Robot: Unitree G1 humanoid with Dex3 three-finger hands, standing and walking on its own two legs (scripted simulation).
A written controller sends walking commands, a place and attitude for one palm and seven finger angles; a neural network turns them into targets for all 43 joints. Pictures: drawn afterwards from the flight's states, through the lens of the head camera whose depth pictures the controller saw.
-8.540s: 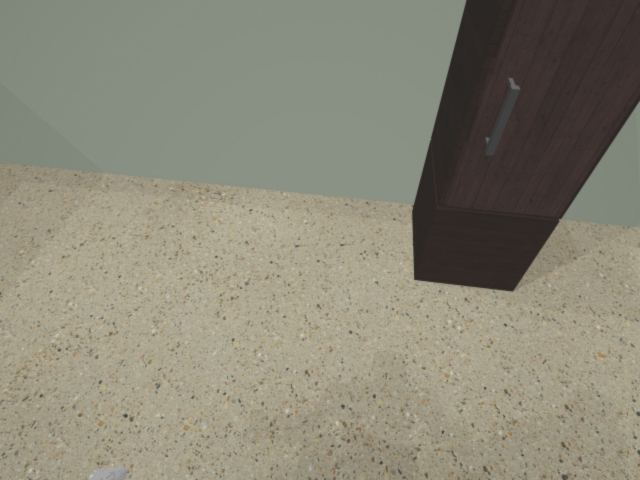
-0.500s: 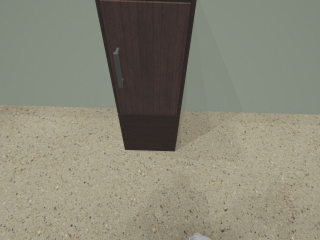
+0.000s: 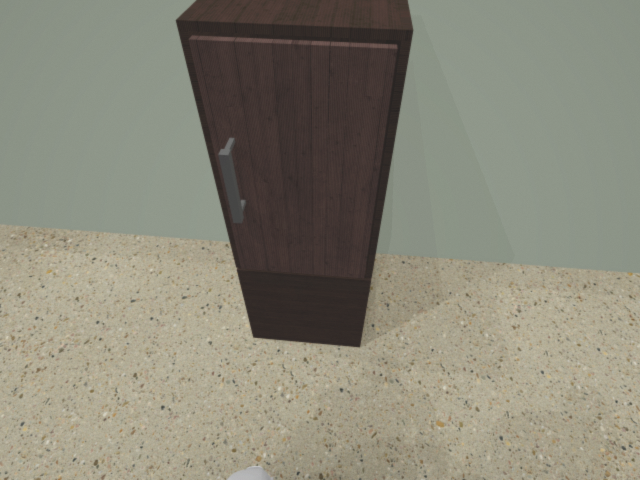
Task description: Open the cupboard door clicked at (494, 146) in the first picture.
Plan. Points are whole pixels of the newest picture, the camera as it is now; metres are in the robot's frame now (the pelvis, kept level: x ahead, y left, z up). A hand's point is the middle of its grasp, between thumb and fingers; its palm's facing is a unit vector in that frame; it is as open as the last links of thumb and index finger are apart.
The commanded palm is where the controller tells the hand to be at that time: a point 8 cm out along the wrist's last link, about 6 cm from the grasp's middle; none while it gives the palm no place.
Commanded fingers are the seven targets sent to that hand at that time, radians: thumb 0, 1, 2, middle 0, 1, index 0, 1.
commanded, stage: take the last steps up to it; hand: left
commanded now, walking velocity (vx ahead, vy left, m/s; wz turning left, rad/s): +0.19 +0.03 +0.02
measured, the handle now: (234, 182) +0.66 +0.23 -0.03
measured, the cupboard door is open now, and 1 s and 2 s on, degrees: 0 0 0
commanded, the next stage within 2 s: come to a stop and stand still in 0.08 s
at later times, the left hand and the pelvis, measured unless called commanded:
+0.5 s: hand out of the picture +0.16 +0.21 -0.18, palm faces +0.01 -0.97 -0.25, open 7.3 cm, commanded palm none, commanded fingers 0.00 0.90 0.90 -0.20 -0.30 -0.20 -0.30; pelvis +0.12 +0.02 -0.01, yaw -1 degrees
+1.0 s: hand out of the picture +0.14 +0.26 -0.17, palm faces +0.01 -0.97 -0.25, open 7.4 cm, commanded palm none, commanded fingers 0.00 0.90 0.90 -0.20 -0.30 -0.20 -0.30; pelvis +0.08 +0.07 -0.02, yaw -2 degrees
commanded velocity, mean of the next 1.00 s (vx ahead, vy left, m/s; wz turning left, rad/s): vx -0.07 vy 0.01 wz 0.00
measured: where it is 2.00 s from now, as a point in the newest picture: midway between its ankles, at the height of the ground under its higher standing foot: outside the picture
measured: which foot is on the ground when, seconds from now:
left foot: up 0.00-0.10, down 0.12-0.50, up 0.52-0.78, down 0.80-1.00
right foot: down 0.00-0.12, up 0.14-0.42, down 0.44-1.00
